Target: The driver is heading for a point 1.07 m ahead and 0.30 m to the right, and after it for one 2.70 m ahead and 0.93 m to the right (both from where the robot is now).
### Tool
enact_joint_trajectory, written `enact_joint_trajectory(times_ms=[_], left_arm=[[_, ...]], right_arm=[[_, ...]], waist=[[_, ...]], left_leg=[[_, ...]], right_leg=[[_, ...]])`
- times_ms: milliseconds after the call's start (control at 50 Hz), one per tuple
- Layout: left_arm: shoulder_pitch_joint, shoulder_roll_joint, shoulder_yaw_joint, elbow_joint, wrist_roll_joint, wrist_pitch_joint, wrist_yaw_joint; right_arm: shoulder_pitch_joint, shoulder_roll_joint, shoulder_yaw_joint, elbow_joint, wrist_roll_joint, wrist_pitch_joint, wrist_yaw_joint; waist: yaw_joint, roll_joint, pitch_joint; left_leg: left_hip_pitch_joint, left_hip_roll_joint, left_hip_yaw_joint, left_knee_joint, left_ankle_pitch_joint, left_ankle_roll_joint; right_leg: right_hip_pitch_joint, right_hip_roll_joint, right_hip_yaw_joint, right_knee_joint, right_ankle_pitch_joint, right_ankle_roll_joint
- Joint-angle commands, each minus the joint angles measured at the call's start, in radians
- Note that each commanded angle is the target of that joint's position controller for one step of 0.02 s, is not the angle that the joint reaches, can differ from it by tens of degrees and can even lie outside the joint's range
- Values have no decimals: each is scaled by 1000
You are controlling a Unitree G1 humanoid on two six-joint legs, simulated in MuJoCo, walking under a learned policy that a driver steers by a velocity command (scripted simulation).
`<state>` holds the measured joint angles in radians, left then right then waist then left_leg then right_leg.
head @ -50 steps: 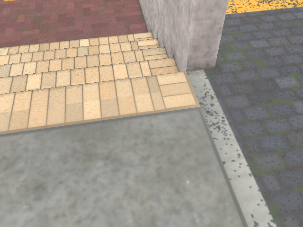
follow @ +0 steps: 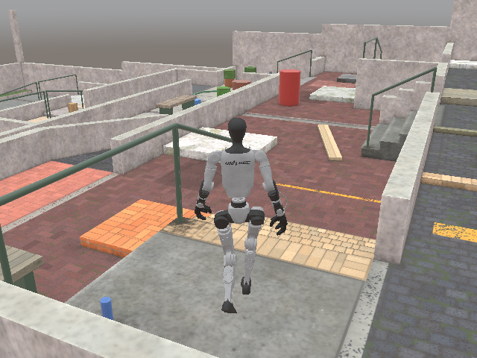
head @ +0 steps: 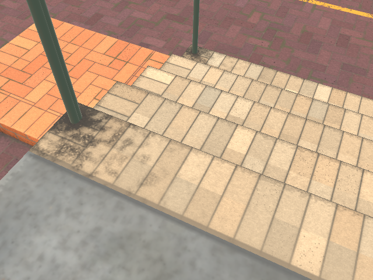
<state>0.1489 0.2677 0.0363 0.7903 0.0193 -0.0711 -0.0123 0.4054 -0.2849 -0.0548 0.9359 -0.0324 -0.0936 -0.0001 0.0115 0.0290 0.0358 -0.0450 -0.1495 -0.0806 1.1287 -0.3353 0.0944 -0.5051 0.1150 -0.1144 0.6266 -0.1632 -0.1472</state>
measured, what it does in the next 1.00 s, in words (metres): walks ahead, turning right: left foot, then right foot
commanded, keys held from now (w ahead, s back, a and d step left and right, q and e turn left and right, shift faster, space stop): w+e+shift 0.68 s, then w+shift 0.14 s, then w+q+shift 0.18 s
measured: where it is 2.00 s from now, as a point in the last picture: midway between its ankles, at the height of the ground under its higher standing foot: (288, 116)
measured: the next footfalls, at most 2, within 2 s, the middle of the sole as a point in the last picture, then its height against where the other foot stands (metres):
left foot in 0.36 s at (164, 248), level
right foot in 0.78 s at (258, 191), level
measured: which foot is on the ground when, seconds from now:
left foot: up 0.00-0.34, down 0.36-0.78, up 0.80-1.00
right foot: down 0.00-0.36, up 0.38-0.76, down 0.78-1.00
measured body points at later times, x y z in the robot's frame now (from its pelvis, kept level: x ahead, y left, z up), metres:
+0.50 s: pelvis +0.47 +0.00 +0.02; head +0.50 -0.01 +0.47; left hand +0.63 +0.26 -0.09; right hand +0.51 -0.30 -0.07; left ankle +0.52 +0.12 -0.71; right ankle +0.31 -0.05 -0.59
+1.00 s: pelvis +0.84 -0.22 +0.01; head +0.85 -0.22 +0.45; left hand +1.03 -0.02 -0.13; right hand +0.76 -0.50 -0.10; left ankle +1.00 -0.13 -0.65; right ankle +0.77 -0.22 -0.71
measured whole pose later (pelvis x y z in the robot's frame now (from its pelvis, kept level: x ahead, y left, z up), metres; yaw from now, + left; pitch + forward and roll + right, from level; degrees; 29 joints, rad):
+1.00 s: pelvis +0.84 -0.22 +0.01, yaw -40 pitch -1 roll -2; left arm 0.40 0.29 0.06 0.86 0.02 -0.08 -0.02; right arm 0.23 -0.25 -0.03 0.77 -0.03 -0.02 0.01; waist 0.01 0.00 0.04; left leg -0.63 0.10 -0.10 1.11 -0.21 0.03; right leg -0.20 0.13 -0.10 0.65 -0.44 -0.13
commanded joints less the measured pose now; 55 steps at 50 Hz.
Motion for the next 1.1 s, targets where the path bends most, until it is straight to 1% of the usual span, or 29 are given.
enact_joint_trajectory(times_ms=[20,40,100,180,280,320,340,360,380,400,420,460,540,660,700,720,760,780,800,820,840,860,900,960,980,1000,1040,1080,1100], left_arm=[[252,74,45,59,1,-1,-15],[263,53,38,75,2,-6,-10],[281,81,32,107,-10,-30,4],[281,116,46,67,-17,-43,5],[376,160,66,76,-35,-29,-3],[389,190,72,79,-27,-23,5],[348,219,80,66,-29,-24,2],[302,186,74,35,-32,-34,-2],[321,15,36,-5,-43,-39,8],[363,55,27,-66,-64,-26,14],[257,106,37,-41,-36,-4,21],[146,84,40,-59,-9,13,-8],[55,8,21,-148,11,67,-42],[-125,35,-7,-257,9,76,-75],[-156,58,-4,-253,10,65,-96],[-103,78,3,-233,13,62,-94],[296,162,50,-98,23,51,-66],[531,213,78,-17,28,50,-40],[420,279,102,-22,-4,63,-21],[271,305,89,-83,3,58,-15],[325,275,91,-107,-2,58,1],[274,242,83,-82,-5,50,15],[194,177,63,-64,24,12,14],[186,140,48,-14,1,-40,-2],[212,153,51,13,6,-57,-7],[196,100,42,25,-10,-75,-4],[180,73,24,33,-35,-94,7],[188,80,19,38,-30,-96,22],[171,84,18,40,-9,-94,25]], right_arm=[[-133,-81,16,-164,-14,-55,17],[-188,-68,23,-189,-27,-52,21],[-224,-23,51,-259,-58,-10,28],[-461,-9,85,-369,-21,-7,46],[-525,-28,80,-401,-1,-7,27],[-407,-84,51,-375,-1,-16,7],[-256,-120,32,-341,-3,-24,-6],[-52,-195,1,-308,-17,-28,-28],[86,-260,-23,-284,-51,-23,-40],[37,-289,-40,-273,-35,-10,-27],[-67,-157,-21,-294,-28,-5,-20],[-101,-72,0,-263,-28,-8,-10],[-17,-18,11,-157,19,-36,2],[-40,-89,5,-119,10,-46,-5],[8,-141,-3,-105,8,-40,-15],[28,-186,-12,-106,9,-36,-22],[-98,-241,-20,-159,11,-17,-30],[-189,-260,-25,-185,23,-15,-24],[-131,-202,-29,-159,12,-7,-23],[112,-96,11,-211,20,-8,-19],[3,-154,7,-232,28,-18,-19],[-41,-169,-1,-228,25,-15,-23],[-16,-131,-1,-169,0,24,-12],[-60,-63,1,-168,-6,94,13],[-80,-66,-5,-171,-7,99,16],[-160,-73,-16,-197,14,82,22],[-201,-7,2,-182,11,55,69],[-164,18,8,-152,30,57,86],[-80,7,-5,-115,38,67,80]], waist=[[68,-7,-120],[41,57,-52],[-48,-6,42],[-8,-31,113],[73,-79,20],[15,-80,-95],[-73,-85,-178],[-167,-57,-298],[-159,148,-416],[-99,331,-509],[-104,142,-313],[-86,12,-122],[-19,83,-33],[21,18,100],[18,9,111],[43,45,67],[263,92,-140],[379,60,-217],[282,-199,-164],[44,-315,-311],[137,-177,-355],[79,-48,-146],[-18,60,-15],[-48,-25,94],[-33,-57,69],[-41,-8,89],[-39,-7,32],[-49,-57,4],[-80,-90,-33]], left_leg=[[-696,123,-77,371,81,-15],[-660,154,-67,292,86,-21],[-639,205,-26,125,29,-70],[-458,213,78,-321,276,-125],[-309,140,99,-572,419,-111],[-156,93,96,-638,281,-89],[39,129,68,-647,262,-76],[280,275,-56,-614,65,-47],[529,589,-411,-637,-142,-6],[528,682,-808,-796,-288,90],[374,595,-647,-830,-356,72],[146,502,-338,-846,-29,32],[31,443,-36,-872,351,-20],[-113,358,298,-963,569,-65],[-126,355,346,-941,833,-71],[-98,363,352,-870,1070,-68],[-153,403,345,-451,1421,-68],[-352,384,310,-106,1261,-68],[-519,163,297,362,107,-86],[-732,202,121,553,-212,-86],[-803,162,61,538,-123,-106],[-815,220,45,422,-66,-98],[-622,262,-37,247,-26,-85],[-533,274,-28,-5,39,-72],[-555,266,-11,-27,190,-46],[-569,266,-47,-219,403,-18],[-245,185,94,-442,916,-7],[-119,149,134,-409,1023,4],[-38,120,184,-317,1060,17]], right_leg=[[626,-365,853,-376,-346,-245],[489,-317,753,-393,-271,-207],[268,-228,616,-444,-129,-183],[24,-144,472,-538,59,-136],[272,-154,470,-405,445,-55],[382,-151,466,-158,683,-16],[320,-122,454,43,642,2],[171,-90,421,302,432,10],[-85,-29,313,614,-327,16],[-245,-48,235,801,-310,21],[-318,-125,209,819,-192,19],[-299,-170,194,742,-119,35],[-334,-225,172,696,-106,38],[-193,-187,14,323,174,-1],[-10,-116,-52,175,196,-25],[96,-62,-75,183,153,-33],[492,-6,-39,308,185,-95],[805,-21,49,235,156,-133],[862,-129,258,30,43,-159],[1024,-348,564,44,373,-253],[954,-412,763,-189,125,-316],[724,-414,725,-289,17,-273],[346,-383,584,-240,3,-219],[99,-316,368,-314,-20,-136],[142,-309,325,-279,42,-127],[120,-250,237,-255,-22,-65],[-54,-156,31,-216,-180,22],[-78,-177,-15,-141,-185,51],[-64,-204,-31,-48,-113,64]])
Keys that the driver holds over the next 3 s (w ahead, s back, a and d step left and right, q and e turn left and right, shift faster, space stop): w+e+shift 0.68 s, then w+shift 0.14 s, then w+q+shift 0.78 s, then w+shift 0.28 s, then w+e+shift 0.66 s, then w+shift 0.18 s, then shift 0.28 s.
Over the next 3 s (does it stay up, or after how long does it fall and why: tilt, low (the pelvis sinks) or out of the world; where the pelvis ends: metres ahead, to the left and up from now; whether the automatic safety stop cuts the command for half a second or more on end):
stays up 2.49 -0.81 -0.63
